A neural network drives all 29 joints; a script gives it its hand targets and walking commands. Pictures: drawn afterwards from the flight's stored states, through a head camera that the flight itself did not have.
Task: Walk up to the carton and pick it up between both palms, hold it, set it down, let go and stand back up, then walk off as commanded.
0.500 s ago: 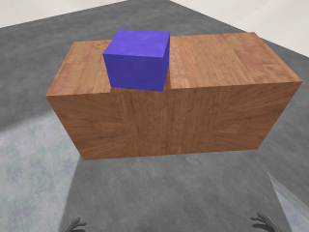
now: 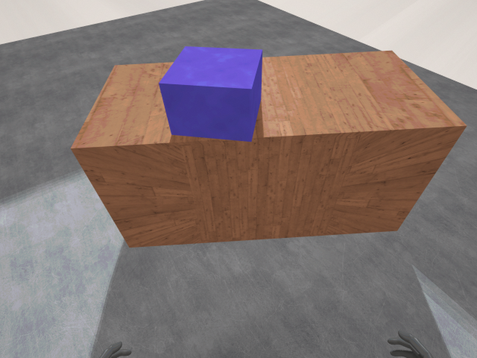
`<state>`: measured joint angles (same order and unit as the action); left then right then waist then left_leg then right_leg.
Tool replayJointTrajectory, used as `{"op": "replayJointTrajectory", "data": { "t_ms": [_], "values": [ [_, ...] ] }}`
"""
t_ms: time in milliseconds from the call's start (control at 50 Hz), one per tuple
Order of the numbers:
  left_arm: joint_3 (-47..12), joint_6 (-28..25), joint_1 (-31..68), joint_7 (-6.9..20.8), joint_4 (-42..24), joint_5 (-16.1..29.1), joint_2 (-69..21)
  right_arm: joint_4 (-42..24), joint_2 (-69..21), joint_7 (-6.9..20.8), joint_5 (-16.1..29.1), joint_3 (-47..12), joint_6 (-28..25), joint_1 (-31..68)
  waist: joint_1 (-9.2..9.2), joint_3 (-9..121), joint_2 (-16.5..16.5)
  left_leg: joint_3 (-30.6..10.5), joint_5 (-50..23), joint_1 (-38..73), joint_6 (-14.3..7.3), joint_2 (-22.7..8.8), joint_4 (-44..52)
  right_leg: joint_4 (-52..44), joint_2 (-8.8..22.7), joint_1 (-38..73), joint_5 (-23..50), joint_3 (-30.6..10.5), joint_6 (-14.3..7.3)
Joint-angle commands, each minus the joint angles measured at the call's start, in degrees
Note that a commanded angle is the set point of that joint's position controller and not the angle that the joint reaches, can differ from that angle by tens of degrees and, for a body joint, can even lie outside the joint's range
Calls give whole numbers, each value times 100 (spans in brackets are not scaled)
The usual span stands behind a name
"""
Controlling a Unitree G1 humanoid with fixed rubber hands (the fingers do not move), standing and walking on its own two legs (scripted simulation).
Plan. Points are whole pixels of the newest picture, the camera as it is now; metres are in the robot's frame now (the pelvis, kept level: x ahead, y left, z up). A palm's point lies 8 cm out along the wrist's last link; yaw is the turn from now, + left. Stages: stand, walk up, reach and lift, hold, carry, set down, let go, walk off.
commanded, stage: stand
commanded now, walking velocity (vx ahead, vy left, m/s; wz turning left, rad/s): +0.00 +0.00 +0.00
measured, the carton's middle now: (217, 92) +0.92 +0.10 -0.03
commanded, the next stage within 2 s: walk up in 0.48 s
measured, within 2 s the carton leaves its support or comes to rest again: neither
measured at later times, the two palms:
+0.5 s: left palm out of the picture +0.10 +0.27 -0.10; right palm out of the picture +0.12 -0.28 -0.09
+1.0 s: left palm out of the picture +0.10 +0.37 -0.11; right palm out of the picture +0.11 -0.26 -0.08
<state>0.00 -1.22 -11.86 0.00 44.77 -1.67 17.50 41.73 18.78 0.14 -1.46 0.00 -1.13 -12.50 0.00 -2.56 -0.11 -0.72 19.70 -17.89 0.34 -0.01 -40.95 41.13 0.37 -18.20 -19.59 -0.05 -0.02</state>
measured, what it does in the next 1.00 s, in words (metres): lifts its left foot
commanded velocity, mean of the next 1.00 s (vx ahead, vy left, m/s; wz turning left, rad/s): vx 0.00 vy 0.00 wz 0.00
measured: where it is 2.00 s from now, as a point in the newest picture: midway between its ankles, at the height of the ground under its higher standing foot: outside the picture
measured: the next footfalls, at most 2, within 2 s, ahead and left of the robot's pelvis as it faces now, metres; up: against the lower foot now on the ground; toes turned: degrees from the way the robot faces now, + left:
right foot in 1.46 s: +0.25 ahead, -0.10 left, +0.00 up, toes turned +1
left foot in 1.94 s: +0.37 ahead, +0.17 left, +0.00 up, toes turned +1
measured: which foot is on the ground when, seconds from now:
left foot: down 0.00-1.00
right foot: down 0.00-0.96, up 0.98-1.00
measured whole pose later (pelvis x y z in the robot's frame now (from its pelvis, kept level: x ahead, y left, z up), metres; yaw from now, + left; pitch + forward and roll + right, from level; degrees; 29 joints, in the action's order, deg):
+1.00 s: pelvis +0.04 +0.06 -0.01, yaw +1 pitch -3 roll -2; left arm 0.0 -2.4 -18.1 1.0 46.4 -1.6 24.2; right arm 43.9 25.8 3.4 -2.5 0.0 -4.1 -18.9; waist 0.1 -2.1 -0.3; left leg 0.4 18.3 -23.7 -1.1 -0.4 -45.8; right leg 50.8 2.5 -19.3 -25.4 -1.0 -0.1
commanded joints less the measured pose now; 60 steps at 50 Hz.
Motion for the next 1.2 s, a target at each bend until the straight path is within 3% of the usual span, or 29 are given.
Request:
{"op": "replayJointTrajectory", "data": {
  "t_ms": [0,60,140,200,260,360,440,480,520,580,640,660,680,700,720,760,820,860,880,900,920,940,960,980,1020,1040,1060,1100,1180],
  "values": [
    [336,-197,455,3,25,111,1358,121,1292,-57,78,377,-215,566,-44,364,-158,-728,-770,127,-423,-539,1281,-1298,549,294,741,-600,-368],
    [337,-185,487,-23,22,119,1360,203,1334,-47,84,368,-212,498,-71,185,-21,-803,-678,49,-439,-561,1373,-1299,545,226,702,-660,-391],
    [366,-204,552,-30,18,89,1415,214,1258,-22,103,362,-223,507,-3,265,-231,-743,-728,166,-397,-545,1340,-1412,552,159,657,-687,-376],
    [357,-193,543,-16,55,122,1422,258,1234,-31,72,332,-221,439,-3,224,85,-743,-676,100,-441,-529,1351,-1330,553,204,706,-699,-372],
    [380,-199,472,-34,112,101,1482,292,1186,-38,69,340,-205,420,-9,283,-231,-723,-681,115,-422,-489,1292,-1419,548,253,566,-757,-390],
    [355,-181,487,-28,69,125,1357,304,1305,-27,75,357,-202,486,-37,158,50,-875,-455,-26,-457,-581,1525,-1334,497,251,620,-664,-356],
    [363,-173,488,-20,137,121,1441,293,1283,-15,51,343,-188,609,-48,57,51,-769,-191,-68,-424,-527,1466,-1475,534,132,236,-752,-349],
    [379,-167,573,-12,121,87,1461,323,1201,-34,70,335,-197,517,35,84,-164,-830,-43,-56,-419,-552,1530,-1505,563,36,132,-755,-377],
    [409,-183,552,-23,107,92,1481,316,1254,-27,63,325,-198,577,-37,-25,-10,-834,22,-88,-431,-520,1597,-1530,525,20,-3,-793,-362],
    [378,-156,471,-27,158,148,1415,390,1286,-27,64,313,-204,562,-106,42,-46,-804,-224,-95,-433,-535,1521,-1480,542,103,238,-768,-355],
    [344,-191,561,-28,150,95,1461,368,1210,-14,92,337,-207,536,-11,75,-250,-689,-551,70,-392,-469,1346,-1518,591,50,414,-804,-385],
    [684,-307,-90,98,11,45,2003,223,1742,148,-59,565,-246,-8,-161,662,-279,-976,1912,-391,-687,-310,854,-1301,639,656,-2083,-1043,-635],
    [802,-339,-610,106,172,2,2227,111,1745,212,-116,611,-219,232,-401,260,-435,-910,2642,-1681,-618,-142,346,-1813,1010,1105,-3513,-2017,-926],
    [888,-381,-923,101,206,-6,2415,-9,1543,228,-130,611,-188,321,-541,-155,-1141,-74,1879,-2568,-391,81,-731,-2716,1764,1522,-4102,-3047,-1271],
    [955,-448,-1008,79,166,-8,2524,-86,1575,237,-176,603,-190,523,-632,-378,-1029,-87,1277,-3133,-293,-160,-1616,-3101,2340,1796,-3817,-3689,-1634],
    [938,-536,-747,38,-12,34,2437,-96,1706,283,-180,655,-254,279,-434,-329,-408,-342,587,-3035,-248,-425,-1640,-2971,2290,1705,-2879,-3286,-1630],
    [915,-532,-612,87,-46,-32,2396,-127,1604,405,-139,679,-301,192,-401,12,-901,-20,722,-2139,-241,-432,-1013,-2707,1918,1289,-2098,-2294,-1408],
    [874,-484,-365,146,-137,-31,2365,-62,1628,428,-81,692,-348,-114,-209,61,-1132,68,763,-1597,-283,-448,-346,-2326,1781,960,-1581,-1812,-1399],
    [847,-475,-121,155,-228,-11,2412,18,1653,412,-36,667,-390,-365,-27,208,-1074,88,344,-981,-363,-503,177,-1950,1700,579,-1280,-1565,-1289],
    [775,-423,472,163,-362,-11,2336,312,1681,362,-22,712,-420,-1241,610,488,-641,239,-2,451,-466,-308,881,-949,1394,-351,-993,-913,-1004],
    [627,-347,410,158,-391,-9,1762,675,1933,245,-79,820,-472,-2164,969,584,826,-504,726,1689,-539,-310,1696,980,630,-1507,-1281,-215,-582],
    [443,-322,-20,133,-416,66,1087,580,2411,147,-199,960,-492,-2417,919,444,2252,-3108,2030,2443,-778,-1338,2340,2771,-282,-3044,-1478,108,-145],
    [538,-278,-7,117,-286,135,1666,354,2517,129,-107,913,-468,-1787,613,123,1136,-4666,2751,1709,-920,-1828,3228,2975,-395,-3229,-1174,-472,-145],
    [581,-279,90,122,-279,121,2153,269,2602,114,29,909,-425,-1416,448,-389,518,-4593,2968,925,-892,-1921,3211,2975,-76,-2908,-818,-740,-164],
    [588,-257,-34,169,-119,201,2171,176,2338,87,14,809,-440,-950,160,-903,364,-3462,1956,375,-742,-1548,3083,2616,230,-2544,-197,-517,-231],
    [604,-243,-230,185,-69,175,2168,63,2227,71,28,763,-458,-926,91,-805,538,-3197,1488,442,-655,-1410,2964,2480,244,-2373,-62,-482,-190],
    [612,-236,-275,197,13,186,2147,98,2212,68,18,760,-478,-1095,130,-732,583,-3137,992,511,-507,-1371,2937,2366,193,-2196,-20,-488,-154],
    [618,-188,-205,217,43,169,2121,49,2242,58,64,772,-512,-1262,203,-590,743,-2982,885,765,-452,-1293,2894,2206,201,-2159,160,-475,-59],
    [571,-205,173,198,-53,171,2047,-1,2221,34,82,778,-490,-1554,352,-772,780,-2755,514,871,-750,-1368,2743,1928,227,-2294,133,-271,-25]
  ]
}}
